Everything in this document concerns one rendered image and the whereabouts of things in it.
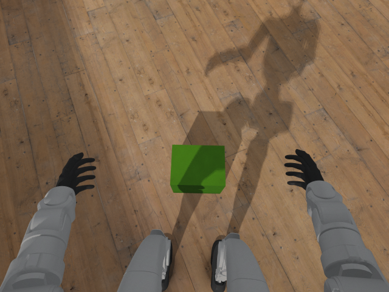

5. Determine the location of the right robot hand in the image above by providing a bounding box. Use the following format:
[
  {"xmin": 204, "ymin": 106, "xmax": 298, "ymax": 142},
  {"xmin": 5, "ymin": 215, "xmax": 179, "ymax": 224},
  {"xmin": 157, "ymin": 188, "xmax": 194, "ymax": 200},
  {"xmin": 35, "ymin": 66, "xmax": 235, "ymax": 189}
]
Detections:
[{"xmin": 284, "ymin": 149, "xmax": 324, "ymax": 190}]

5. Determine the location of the robot right upper arm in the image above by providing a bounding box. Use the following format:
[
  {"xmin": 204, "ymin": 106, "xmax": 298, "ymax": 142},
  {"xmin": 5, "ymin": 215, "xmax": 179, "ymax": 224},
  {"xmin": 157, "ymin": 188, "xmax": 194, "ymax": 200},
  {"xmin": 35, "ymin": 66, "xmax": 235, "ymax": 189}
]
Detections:
[{"xmin": 324, "ymin": 276, "xmax": 389, "ymax": 292}]

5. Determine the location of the robot left thigh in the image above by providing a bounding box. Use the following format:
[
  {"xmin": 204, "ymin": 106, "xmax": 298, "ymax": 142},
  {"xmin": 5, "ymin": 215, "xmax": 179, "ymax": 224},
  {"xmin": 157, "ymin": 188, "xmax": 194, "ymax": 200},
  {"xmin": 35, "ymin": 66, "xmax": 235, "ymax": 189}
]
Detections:
[{"xmin": 117, "ymin": 235, "xmax": 171, "ymax": 292}]

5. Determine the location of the carton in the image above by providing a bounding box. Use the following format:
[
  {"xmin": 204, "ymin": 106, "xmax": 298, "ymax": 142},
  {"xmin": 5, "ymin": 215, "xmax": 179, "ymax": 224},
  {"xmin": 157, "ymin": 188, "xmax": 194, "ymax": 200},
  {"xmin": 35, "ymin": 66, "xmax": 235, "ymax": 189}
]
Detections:
[{"xmin": 170, "ymin": 145, "xmax": 225, "ymax": 193}]

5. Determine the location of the left robot hand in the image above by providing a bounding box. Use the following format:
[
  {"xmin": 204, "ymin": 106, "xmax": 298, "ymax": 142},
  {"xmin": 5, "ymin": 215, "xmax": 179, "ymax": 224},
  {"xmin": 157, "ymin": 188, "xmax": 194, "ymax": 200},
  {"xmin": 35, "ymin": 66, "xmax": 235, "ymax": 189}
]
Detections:
[{"xmin": 56, "ymin": 152, "xmax": 96, "ymax": 195}]

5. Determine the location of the right robot forearm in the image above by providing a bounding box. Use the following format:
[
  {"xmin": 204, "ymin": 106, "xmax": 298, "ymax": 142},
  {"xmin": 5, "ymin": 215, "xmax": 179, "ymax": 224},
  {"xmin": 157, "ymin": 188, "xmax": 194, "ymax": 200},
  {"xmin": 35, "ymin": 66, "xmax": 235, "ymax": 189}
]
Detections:
[{"xmin": 306, "ymin": 181, "xmax": 389, "ymax": 286}]

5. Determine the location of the left robot forearm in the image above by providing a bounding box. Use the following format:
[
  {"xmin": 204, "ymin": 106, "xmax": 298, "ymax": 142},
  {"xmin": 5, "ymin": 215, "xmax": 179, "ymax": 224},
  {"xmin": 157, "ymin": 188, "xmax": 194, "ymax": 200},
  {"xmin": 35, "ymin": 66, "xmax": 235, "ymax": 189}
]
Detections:
[{"xmin": 0, "ymin": 186, "xmax": 76, "ymax": 292}]

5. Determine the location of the right robot shin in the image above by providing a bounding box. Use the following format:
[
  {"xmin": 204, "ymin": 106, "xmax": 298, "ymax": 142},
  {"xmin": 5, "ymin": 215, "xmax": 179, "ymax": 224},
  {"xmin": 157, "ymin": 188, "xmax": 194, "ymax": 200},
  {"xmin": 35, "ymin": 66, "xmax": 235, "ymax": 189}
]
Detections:
[{"xmin": 215, "ymin": 233, "xmax": 240, "ymax": 282}]

